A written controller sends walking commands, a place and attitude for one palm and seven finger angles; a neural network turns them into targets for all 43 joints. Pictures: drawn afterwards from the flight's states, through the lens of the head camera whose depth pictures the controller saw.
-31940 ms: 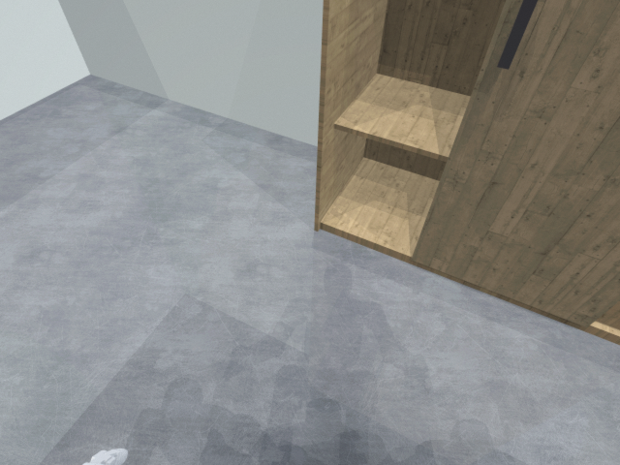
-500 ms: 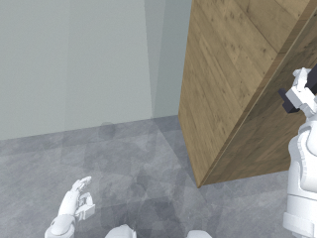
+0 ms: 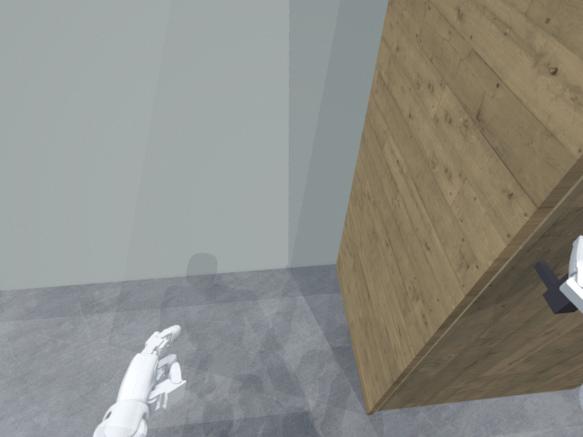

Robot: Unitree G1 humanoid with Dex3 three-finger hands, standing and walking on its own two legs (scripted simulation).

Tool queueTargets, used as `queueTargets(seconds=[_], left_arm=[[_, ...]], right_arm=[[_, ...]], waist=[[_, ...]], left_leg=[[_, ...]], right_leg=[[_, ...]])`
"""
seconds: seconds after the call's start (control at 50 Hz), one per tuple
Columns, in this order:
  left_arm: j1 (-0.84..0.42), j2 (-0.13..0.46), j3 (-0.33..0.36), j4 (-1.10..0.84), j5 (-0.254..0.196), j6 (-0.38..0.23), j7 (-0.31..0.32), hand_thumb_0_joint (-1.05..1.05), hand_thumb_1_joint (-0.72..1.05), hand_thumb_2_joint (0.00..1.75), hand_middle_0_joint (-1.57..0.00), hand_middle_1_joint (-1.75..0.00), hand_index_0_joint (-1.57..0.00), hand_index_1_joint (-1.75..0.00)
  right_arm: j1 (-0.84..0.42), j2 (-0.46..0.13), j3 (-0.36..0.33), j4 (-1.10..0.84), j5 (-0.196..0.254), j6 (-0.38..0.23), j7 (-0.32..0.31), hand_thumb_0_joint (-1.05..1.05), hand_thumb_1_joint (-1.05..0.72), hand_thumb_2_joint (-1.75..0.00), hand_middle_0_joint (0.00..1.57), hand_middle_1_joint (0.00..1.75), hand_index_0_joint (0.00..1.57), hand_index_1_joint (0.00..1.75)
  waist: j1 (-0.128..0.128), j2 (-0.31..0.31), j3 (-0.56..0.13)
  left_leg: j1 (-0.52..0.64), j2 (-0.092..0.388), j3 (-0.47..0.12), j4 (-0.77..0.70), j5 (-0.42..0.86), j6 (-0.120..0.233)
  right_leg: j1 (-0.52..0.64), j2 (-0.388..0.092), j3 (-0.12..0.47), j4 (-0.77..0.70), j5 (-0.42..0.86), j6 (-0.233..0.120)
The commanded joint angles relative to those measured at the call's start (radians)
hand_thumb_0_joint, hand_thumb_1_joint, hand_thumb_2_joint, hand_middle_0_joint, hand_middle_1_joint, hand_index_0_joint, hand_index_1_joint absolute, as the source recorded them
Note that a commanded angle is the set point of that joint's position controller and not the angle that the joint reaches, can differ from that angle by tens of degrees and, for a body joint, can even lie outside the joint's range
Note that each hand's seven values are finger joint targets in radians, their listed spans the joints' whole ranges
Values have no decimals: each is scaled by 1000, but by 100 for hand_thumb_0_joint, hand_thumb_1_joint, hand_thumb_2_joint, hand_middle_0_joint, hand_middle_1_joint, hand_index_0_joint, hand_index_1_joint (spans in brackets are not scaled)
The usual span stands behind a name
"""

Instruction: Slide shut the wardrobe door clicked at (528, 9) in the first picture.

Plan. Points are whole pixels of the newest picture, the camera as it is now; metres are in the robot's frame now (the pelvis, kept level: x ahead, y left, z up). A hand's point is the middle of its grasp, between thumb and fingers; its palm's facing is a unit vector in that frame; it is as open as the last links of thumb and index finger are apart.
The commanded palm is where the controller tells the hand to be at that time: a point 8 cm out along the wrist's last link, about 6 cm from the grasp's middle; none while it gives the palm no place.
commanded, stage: stop walking and hold the door there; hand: right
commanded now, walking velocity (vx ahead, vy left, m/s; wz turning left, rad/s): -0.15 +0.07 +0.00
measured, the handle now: out of the picture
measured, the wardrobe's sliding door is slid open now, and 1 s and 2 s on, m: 0.00 0.00 0.00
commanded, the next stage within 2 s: none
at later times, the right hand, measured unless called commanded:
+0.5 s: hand (580, 279) +0.24 -0.28 +0.17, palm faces +0.47 +0.88 -0.10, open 7.3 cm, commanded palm +0.19 -0.28 +0.16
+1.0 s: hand (581, 281) +0.24 -0.28 +0.17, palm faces +0.44 +0.89 -0.10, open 7.4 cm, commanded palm +0.19 -0.29 +0.16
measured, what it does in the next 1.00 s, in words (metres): shifts its weight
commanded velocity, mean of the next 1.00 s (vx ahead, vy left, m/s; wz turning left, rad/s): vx -0.01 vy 0.03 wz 0.00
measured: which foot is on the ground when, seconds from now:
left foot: down 0.00-1.00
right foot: down 0.00-1.00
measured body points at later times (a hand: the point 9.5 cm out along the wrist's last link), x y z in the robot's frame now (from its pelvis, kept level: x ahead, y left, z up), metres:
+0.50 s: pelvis -0.02 -0.04 -0.01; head -0.02 -0.06 +0.44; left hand +0.15 +0.18 -0.08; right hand +0.21 -0.33 +0.18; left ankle -0.02 +0.12 -0.73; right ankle -0.12 -0.14 -0.74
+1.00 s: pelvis -0.04 -0.06 -0.01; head -0.05 -0.06 +0.44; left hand +0.12 +0.17 -0.09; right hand +0.21 -0.33 +0.18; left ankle -0.02 +0.12 -0.73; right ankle -0.12 -0.14 -0.74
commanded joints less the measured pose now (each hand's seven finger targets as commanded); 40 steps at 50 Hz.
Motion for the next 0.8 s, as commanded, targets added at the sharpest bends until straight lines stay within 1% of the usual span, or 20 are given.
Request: queueTargets(seconds=[0.0, 0.02, 0.06, 0.08, 0.1, 0.12, 0.16, 0.2, 0.26, 0.3, 0.36, 0.4, 0.44, 0.46, 0.5, 0.54, 0.56, 0.6, 0.7, 0.78], left_arm=[[-56, 101, 32, -134, 6, -24, 32, 0, 90, 90, -20, -30, -20, -30], [-59, 103, 31, -131, 9, -13, 39, 0, 90, 90, -20, -30, -20, -30], [-72, 126, 42, -155, 8, 0, 43, 0, 90, 90, -20, -30, -20, -30], [-80, 116, 41, -164, 8, -4, 34, 0, 90, 90, -20, -30, -20, -30], [-89, 104, 40, -171, 8, -15, 23, 0, 90, 90, -20, -30, -20, -30], [-88, 89, 35, -173, 10, -25, 14, 0, 90, 90, -20, -30, -20, -30], [-67, 93, 32, -167, 13, -29, 9, 0, 90, 90, -20, -30, -20, -30], [-55, 111, 37, -164, 11, -25, 5, 0, 90, 90, -20, -30, -20, -30], [-51, 113, 39, -158, 13, -22, 7, 0, 90, 90, -20, -30, -20, -30], [-54, 105, 32, -146, 21, -16, 14, 0, 90, 90, -20, -30, -20, -30], [-73, 103, 25, -153, 24, -5, 20, 0, 90, 90, -20, -30, -20, -30], [-69, 101, 23, -163, 22, -7, 21, 0, 90, 90, -20, -30, -20, -30], [-73, 94, 18, -165, 25, -6, 18, 0, 90, 90, -20, -30, -20, -30], [-69, 96, 17, -153, 26, -4, 15, 0, 90, 90, -20, -30, -20, -30], [-78, 101, 16, -152, 29, -1, 7, 0, 90, 90, -20, -30, -20, -30], [-82, 108, 23, -157, 24, 4, 11, 0, 90, 90, -20, -30, -20, -30], [-71, 112, 26, -153, 25, 4, 13, 0, 90, 90, -20, -30, -20, -30], [-65, 106, 24, -146, 31, 8, 19, 0, 90, 90, -20, -30, -20, -30], [-92, 99, 13, -152, 33, 15, 22, 0, 90, 90, -20, -30, -20, -30], [-91, 109, 16, -147, 34, 16, 22, 0, 90, 90, -20, -30, -20, -30]], right_arm=[[-68, -190, 84, -301, -49, -107, 34, 0, -90, -90, 45, 140, 45, 140], [-59, -182, 89, -311, -50, -104, 32, 0, -90, -90, 45, 140, 45, 140], [-70, -165, 115, -376, -53, -106, 32, 0, -90, -90, 45, 140, 45, 140], [-71, -149, 141, -408, -59, -108, 36, 0, -90, -90, 45, 140, 45, 140], [-77, -129, 167, -429, -63, -113, 40, 0, -90, -90, 45, 140, 45, 140], [-60, -89, 207, -412, -67, -116, 48, 0, -90, -90, 45, 140, 45, 140], [-51, -80, 214, -372, -66, -111, 55, 0, -90, -90, 45, 140, 45, 140], [-77, -101, 194, -378, -68, -109, 60, 0, -90, -90, 45, 140, 45, 140], [-85, -123, 180, -387, -69, -108, 52, 0, -90, -90, 45, 140, 45, 140], [-61, -126, 166, -344, -66, -106, 40, 0, -90, -90, 45, 140, 45, 140], [-95, -109, 179, -337, -64, -107, 44, 0, -90, -90, 45, 140, 45, 140], [-88, -70, 224, -315, -64, -107, 51, 0, -90, -90, 45, 140, 45, 140], [-117, -22, 294, -334, -69, -107, 63, 0, -90, -90, 45, 140, 45, 140], [-166, -65, 260, -358, -72, -115, 61, 0, -90, -90, 45, 140, 45, 140], [-147, -60, 254, -319, -79, -118, 62, 0, -90, -90, 45, 140, 45, 140], [-153, -70, 246, -309, -82, -117, 59, 0, -90, -90, 45, 140, 45, 140], [-167, -57, 262, -308, -79, -117, 57, 0, -90, -90, 45, 140, 45, 140], [-189, -38, 287, -311, -79, -115, 53, 0, -90, -90, 45, 140, 45, 140], [-229, -18, 309, -276, -76, -109, 60, 0, -90, -90, 45, 140, 45, 140], [-242, -36, 291, -256, -82, -118, 57, 0, -90, -90, 45, 140, 45, 140]], waist=[[73, 161, -265], [75, 116, -257], [85, -93, -262], [79, -170, -250], [69, -215, -231], [65, -223, -210], [71, -176, -195], [77, -138, -205], [87, -28, -253], [87, -41, -237], [78, -104, -171], [77, -116, -162], [86, -185, -170], [87, -217, -166], [73, -141, -169], [75, -27, -207], [86, -24, -222], [91, -66, -216], [76, -149, -144], [73, -98, -151]], left_leg=[[256, 189, -195, 34, 1146, 66], [208, 155, -171, 40, 1009, 42], [42, 52, -75, 103, 668, -18], [-58, 22, -40, 130, 377, -26], [-140, -5, -13, 125, 143, -22], [-169, -30, 11, 87, 51, -14], [-106, -51, 47, 9, 142, -4], [26, -41, 40, -5, 378, 9], [150, 55, -43, 44, 774, 33], [126, 67, -46, 47, 719, 9], [75, 21, -23, 46, 423, -15], [25, -1, -4, 52, 310, -11], [-37, -13, 25, 71, 268, -7], [-38, -15, 36, 62, 228, -7], [45, -17, 38, 3, 276, 8], [166, 25, -9, 15, 585, 30], [176, 55, -41, 39, 678, 37], [125, 50, -33, 66, 606, 12], [-16, 10, 19, 89, 156, -6], [69, 21, 6, 27, 305, 8]], right_leg=[[-157, 84, 65, -65, 28, -12], [-104, 73, 70, -155, 143, -21], [97, -23, 101, -185, 807, -25], [181, -70, 107, -177, 1056, -33], [247, -90, 101, -172, 1213, -35], [279, -83, 79, -147, 1268, -32], [258, -63, 48, -79, 1252, -17], [152, -35, 36, -30, 1180, -2], [20, 13, 28, -24, 844, 3], [12, 24, 39, -134, 650, -3], [-11, -6, 50, -232, 574, -20], [51, -19, 51, -234, 693, -25], [153, -26, 46, -203, 985, -3], [162, -32, 46, -188, 1056, 9], [107, -26, 34, -151, 987, 8], [12, 7, 26, -97, 841, 10], [-10, 28, 26, -106, 736, 13], [11, 33, 39, -189, 646, 11], [90, -35, 55, -261, 823, 0], [53, -18, 41, -212, 778, 8]])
